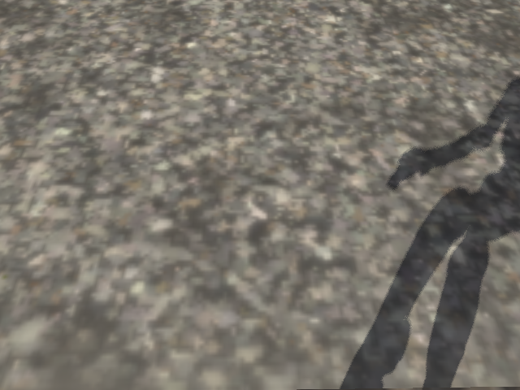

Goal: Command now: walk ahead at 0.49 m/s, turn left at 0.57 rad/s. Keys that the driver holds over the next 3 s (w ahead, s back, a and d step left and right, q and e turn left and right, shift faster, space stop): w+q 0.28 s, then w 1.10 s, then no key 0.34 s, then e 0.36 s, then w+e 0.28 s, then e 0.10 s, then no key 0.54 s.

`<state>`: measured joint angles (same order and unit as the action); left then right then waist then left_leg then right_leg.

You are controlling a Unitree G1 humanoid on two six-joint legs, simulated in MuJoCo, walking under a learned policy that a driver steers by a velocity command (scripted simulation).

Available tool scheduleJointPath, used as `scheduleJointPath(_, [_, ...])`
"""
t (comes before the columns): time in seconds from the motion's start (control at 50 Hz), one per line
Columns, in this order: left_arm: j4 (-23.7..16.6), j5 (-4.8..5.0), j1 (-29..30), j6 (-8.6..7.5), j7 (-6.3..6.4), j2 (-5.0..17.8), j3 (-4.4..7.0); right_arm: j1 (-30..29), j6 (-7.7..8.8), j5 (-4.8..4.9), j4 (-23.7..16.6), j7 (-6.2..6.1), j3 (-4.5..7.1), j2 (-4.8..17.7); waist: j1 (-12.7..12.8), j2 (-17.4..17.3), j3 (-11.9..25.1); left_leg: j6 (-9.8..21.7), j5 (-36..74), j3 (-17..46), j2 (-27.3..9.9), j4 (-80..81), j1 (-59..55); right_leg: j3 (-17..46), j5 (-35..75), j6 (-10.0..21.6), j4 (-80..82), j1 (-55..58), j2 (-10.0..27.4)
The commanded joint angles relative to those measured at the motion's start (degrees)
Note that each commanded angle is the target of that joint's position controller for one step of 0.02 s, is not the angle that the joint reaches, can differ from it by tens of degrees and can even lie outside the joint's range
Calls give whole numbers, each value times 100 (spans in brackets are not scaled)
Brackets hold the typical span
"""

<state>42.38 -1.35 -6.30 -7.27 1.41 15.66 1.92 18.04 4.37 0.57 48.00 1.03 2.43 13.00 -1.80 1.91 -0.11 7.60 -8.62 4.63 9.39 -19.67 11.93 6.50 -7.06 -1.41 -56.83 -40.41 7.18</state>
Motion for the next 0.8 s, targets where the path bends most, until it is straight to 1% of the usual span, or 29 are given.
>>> scheduleJointPath(0.02, [-412,7,233,29,58,197,39,20,58,69,-437,-133,229,921,-9,-477,-50,707,790,1082,-1154,671,780,-370,988,-135,1367,686,-379])
scheduleJointPath(0.04, [-491,45,459,20,44,175,25,128,38,91,-433,-145,237,937,-115,-551,-25,635,594,1159,-1154,603,629,-362,1129,-140,1801,735,-477])
scheduleJointPath(0.08, [-627,119,781,-8,-4,246,35,272,8,108,-429,-153,250,971,-258,-650,40,566,344,1425,-1253,459,288,-332,1160,-153,2318,815,-612])
scheduleJointPath(0.14, [-786,154,998,-117,-124,447,93,419,-58,123,-430,-184,243,933,-292,-700,106,534,280,1978,-1492,-40,-393,-152,816,-29,2845,875,-721])
scheduleJointPath(0.18, [-780,166,802,-190,-173,586,161,308,-111,90,-491,-215,259,973,-120,-873,156,469,519,2268,-1581,-374,-565,-159,329,136,3050,1313,-789])
scheduleJointPath(0.2, [-679,164,383,-220,-163,652,214,177,-134,83,-547,-218,243,927,119,-952,284,383,780,2277,-1466,-659,-503,-252,306,277,3293,1916,-816])
scheduleJointPath(0.22, [-555,112,-298,-244,-126,840,302,35,-121,48,-638,-196,176,759,466,-880,736,201,1068,2035,-1207,-1432,-181,-98,343,533,3319,3061,-521])
scheduleJointPath(0.24, [-468,55,-1325,-226,-64,1213,398,5,-80,-48,-777,-163,50,420,859,-221,1567,-60,203,1394,-796,-3133,670,895,187,968,3240,4681,552])
scheduleJointPath(0.26, [-268,29,-1727,-129,-95,1471,488,843,-17,142,-906,-136,-13,258,441,1904,2145,-369,-2464,758,-142,-4603,2688,3481,-996,1851,3671,6335,1713])
scheduleJointPath(0.28, [-417,116,-1509,-85,-106,853,375,816,-29,221,-740,-154,100,907,532,1161,1617,-438,-2296,834,-708,-5403,3406,3706,-2114,1671,3856,6010,1774])
scheduleJointPath(0.3, [-453,146,-1340,-47,-91,560,300,225,-65,169,-800,-153,165,1127,677,485,857,-498,-1695,698,-854,-5610,3541,2845,-1858,1411,3946,5276,1489])
scheduleJointPath(0.32, [-448,119,-1101,-13,-111,534,261,-38,-81,88,-855,-160,149,986,558,-38,408,-555,-1256,540,-1012,-5519,3337,2155,-1079,1299,4089,4521,1204])
scheduleJointPath(0.34, [-380,105,-980,1,-142,476,238,-198,-63,26,-910,-143,149,854,444,-97,92,-574,-1003,518,-1131,-5252,3225,1714,-526,1287,4247,3996,953])
scheduleJointPath(0.36, [-326,62,-929,-8,-169,423,209,-140,-68,51,-921,-111,140,715,293,72,14,-566,-895,448,-1260,-5065,2962,1304,-245,1244,4409,3631,748])
scheduleJointPath(0.4, [-203,113,-947,-45,-235,373,211,-54,-100,78,-902,-86,103,516,192,288,6,-598,-817,207,-1303,-4722,2747,756,282,1326,4620,3334,526])
scheduleJointPath(0.44, [-81,154,-1023,-71,-259,538,261,-311,-101,11,-1016,-81,68,448,181,273,-37,-654,-563,94,-1402,-4193,2873,479,890,1449,4752,3310,552])
scheduleJointPath(0.48, [12,174,-1102,-40,-244,676,299,-654,-55,-33,-1125,-61,18,394,247,180,-22,-687,-75,-41,-1519,-3493,2921,239,1265,1463,4806,3406,556])
scheduleJointPath(0.52, [94,208,-1201,16,-223,750,305,-1045,4,-21,-1207,-16,-28,328,385,210,-53,-675,484,-199,-1508,-2709,2717,-65,1323,1354,4811,3403,446])
scheduleJointPath(0.56, [188,244,-1372,66,-214,838,307,-1426,43,12,-1293,25,-44,317,527,260,-113,-675,838,-360,-1395,-2079,2405,-260,1149,1264,4768,3365,386])
scheduleJointPath(0.6, [303,281,-1591,114,-217,914,311,-1750,60,56,-1417,69,-32,376,632,324,-187,-642,853,-427,-1315,-1716,2255,-221,952,1237,4720,3505,514])
scheduleJointPath(0.64, [394,308,-1672,166,-211,969,318,-1941,79,86,-1538,112,0,480,605,392,-259,-509,571,-424,-1264,-1430,2199,-129,933,1170,4609,3782,708])
scheduleJointPath(0.66, [426,319,-1667,196,-201,1008,328,-1953,91,82,-1569,131,20,538,549,416,-260,-423,381,-449,-1224,-1294,2098,-105,1050,1124,4505,3913,785])
scheduleJointPath(0.68, [447,325,-1622,231,-186,1060,337,-1816,104,67,-1552,139,56,615,414,430,-187,-332,245,-513,-1143,-1131,1803,-129,1405,1061,4299,3995,811])
scheduleJointPath(0.7, [449,332,-1524,264,-168,1100,337,-1398,111,35,-1442,125,131,732,124,391,47,-217,284,-662,-978,-891,1124,-302,2193,952,3790,3966,691])
scheduleJointPath(0.72, [452,311,-1551,281,-150,996,292,-591,101,3,-1185,79,273,983,-231,248,553,-60,342,-727,-871,-793,-45,-571,2791,806,2801,3700,405])
scheduleJointPath(0.74, [288,177,-1497,259,-126,739,167,509,75,-63,-987,-1,419,1438,-665,-361,1382,319,536,416,-1894,-905,-1757,-873,1595,555,1020,2559,86])
scheduleJointPath(0.76, [162,163,-2154,140,-162,22,-55,782,44,-94,-920,4,495,1930,-296,-1902,1999,1215,-387,3070,-3175,-311,-3461,-797,-2139,234,-961,260,-885])
scheduleJointPath(0.78, [251,278,-1916,37,-188,605,80,879,52,-20,-897,18,373,1396,-504,-1386,1969,1177,-1026,3641,-3168,129,-3288,-47,-2554,297,-1717,-408,-676])
scheduleJointPath(0.8, [78,384,-1410,-1,-207,853,161,495,73,6,-924,27,284,1176,-405,-1120,1150,935,-771,2807,-2974,203,-2603,-130,-2046,372,-1784,-724,-406])
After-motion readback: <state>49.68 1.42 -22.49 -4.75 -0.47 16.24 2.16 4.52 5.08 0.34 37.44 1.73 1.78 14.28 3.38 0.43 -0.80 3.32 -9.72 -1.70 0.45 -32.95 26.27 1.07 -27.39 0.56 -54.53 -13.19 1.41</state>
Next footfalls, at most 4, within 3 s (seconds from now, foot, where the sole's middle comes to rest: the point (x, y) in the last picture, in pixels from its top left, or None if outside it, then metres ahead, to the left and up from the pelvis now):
0.22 right None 0.31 -0.14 -0.78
0.74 left None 0.50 0.18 -0.78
1.28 right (241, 269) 0.85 0.04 -0.78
1.74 left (157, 244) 0.94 0.30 -0.78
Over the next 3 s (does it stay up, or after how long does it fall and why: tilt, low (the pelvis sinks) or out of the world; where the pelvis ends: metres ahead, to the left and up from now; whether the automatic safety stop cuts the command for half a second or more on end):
stays up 1.03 0.13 -0.01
